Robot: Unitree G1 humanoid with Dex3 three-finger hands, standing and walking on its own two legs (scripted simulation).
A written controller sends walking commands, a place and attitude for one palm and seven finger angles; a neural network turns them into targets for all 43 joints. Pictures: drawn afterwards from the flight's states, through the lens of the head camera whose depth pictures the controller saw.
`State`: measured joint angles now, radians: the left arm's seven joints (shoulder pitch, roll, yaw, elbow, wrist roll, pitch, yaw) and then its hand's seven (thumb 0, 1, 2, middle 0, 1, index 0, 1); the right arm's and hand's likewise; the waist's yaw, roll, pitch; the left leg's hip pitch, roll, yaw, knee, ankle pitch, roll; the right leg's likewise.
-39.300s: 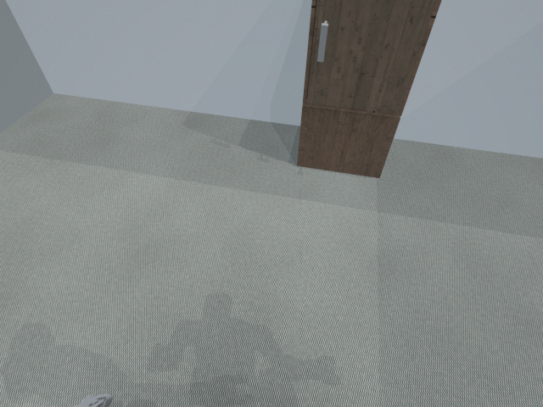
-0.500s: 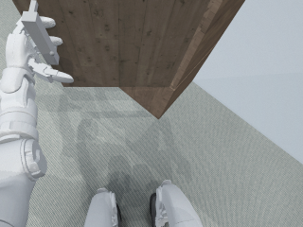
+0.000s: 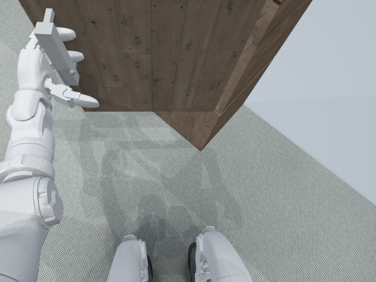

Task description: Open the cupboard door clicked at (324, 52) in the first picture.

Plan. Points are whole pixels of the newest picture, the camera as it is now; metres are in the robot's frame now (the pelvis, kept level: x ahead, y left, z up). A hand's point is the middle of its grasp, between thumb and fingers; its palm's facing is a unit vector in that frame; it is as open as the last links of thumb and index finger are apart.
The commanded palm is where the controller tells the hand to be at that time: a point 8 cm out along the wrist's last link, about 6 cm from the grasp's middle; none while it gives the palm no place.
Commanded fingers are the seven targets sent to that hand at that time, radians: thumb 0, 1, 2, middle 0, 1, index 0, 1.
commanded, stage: close the thumb around the handle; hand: left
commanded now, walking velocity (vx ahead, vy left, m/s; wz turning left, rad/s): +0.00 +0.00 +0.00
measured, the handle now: (61, 49) +0.57 +0.21 +0.05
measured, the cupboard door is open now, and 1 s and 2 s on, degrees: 44 45 85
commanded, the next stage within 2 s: pull the door open along its arc in 0.74 s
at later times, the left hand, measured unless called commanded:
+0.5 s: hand (72, 71) +0.52 +0.19 +0.05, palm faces -0.02 -1.00 -0.02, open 8.5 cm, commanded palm +0.51 +0.22 +0.05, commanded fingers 0.00 0.84 0.88 -0.40 -1.34 -0.40 -1.34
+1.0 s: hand (71, 74) +0.52 +0.19 +0.05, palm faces -0.03 -1.00 -0.02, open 6.0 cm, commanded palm +0.48 +0.23 +0.05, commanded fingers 0.00 0.90 0.90 -0.40 -1.35 -0.40 -1.35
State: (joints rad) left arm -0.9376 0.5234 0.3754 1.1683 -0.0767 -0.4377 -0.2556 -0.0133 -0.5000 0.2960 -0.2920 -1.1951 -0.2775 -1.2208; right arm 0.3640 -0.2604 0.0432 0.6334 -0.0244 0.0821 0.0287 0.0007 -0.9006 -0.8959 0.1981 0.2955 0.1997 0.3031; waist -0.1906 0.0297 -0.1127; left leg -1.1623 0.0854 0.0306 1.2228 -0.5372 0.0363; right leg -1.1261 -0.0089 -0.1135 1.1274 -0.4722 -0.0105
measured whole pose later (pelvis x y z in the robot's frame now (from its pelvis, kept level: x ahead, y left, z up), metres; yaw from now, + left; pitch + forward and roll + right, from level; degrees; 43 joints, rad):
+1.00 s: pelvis +0.00 +0.00 +0.00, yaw -1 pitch +27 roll -4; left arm -0.89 0.52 0.41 1.14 -0.08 -0.44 -0.28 0.01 0.69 0.77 -0.35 -1.34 -0.35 -1.35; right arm 0.37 -0.26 0.05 0.62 -0.02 0.08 0.03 0.00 -0.90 -0.90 0.20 0.30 0.20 0.30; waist -0.20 0.03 -0.12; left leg -1.14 0.09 0.04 1.22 -0.54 0.04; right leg -1.12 0.00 -0.10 1.12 -0.47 0.00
